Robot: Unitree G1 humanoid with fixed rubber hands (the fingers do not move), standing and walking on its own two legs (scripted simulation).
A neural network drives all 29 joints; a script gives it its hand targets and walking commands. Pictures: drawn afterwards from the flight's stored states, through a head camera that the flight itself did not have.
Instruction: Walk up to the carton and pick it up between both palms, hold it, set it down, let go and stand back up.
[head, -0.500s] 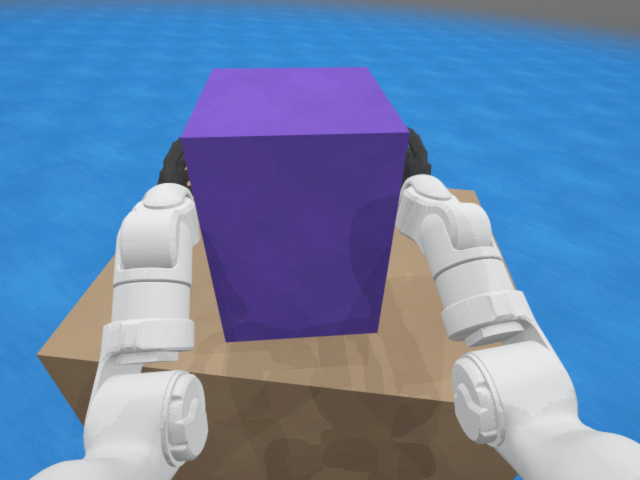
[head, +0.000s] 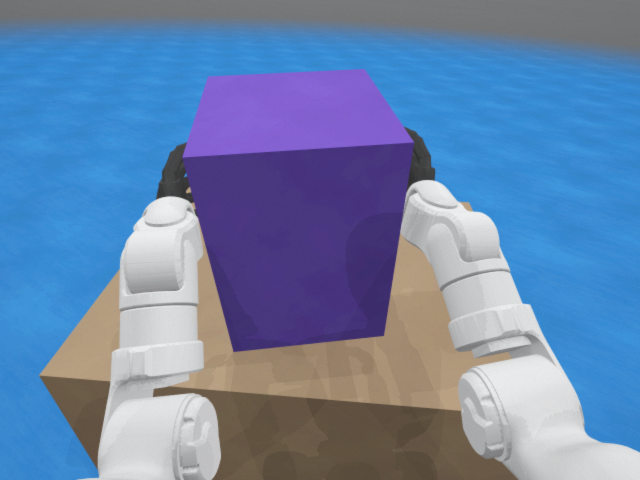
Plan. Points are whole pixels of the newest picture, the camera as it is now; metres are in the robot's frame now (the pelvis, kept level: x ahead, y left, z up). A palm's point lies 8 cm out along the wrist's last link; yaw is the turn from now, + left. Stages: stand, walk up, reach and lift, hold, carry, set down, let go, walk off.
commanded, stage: hold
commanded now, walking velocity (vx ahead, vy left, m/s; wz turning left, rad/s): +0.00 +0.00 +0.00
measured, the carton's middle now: (298, 210) +0.36 +0.00 +0.23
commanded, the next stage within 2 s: none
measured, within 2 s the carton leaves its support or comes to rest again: neither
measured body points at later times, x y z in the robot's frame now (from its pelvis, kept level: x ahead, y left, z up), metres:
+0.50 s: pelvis -0.02 -0.01 +0.00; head -0.09 +0.01 +0.44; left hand +0.37 +0.14 +0.23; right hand +0.37 -0.14 +0.24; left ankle +0.00 +0.12 -0.74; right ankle +0.02 -0.12 -0.74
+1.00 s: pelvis +0.00 +0.00 +0.00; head -0.09 +0.02 +0.44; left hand +0.37 +0.14 +0.24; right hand +0.37 -0.14 +0.25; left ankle +0.00 +0.12 -0.74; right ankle +0.02 -0.12 -0.74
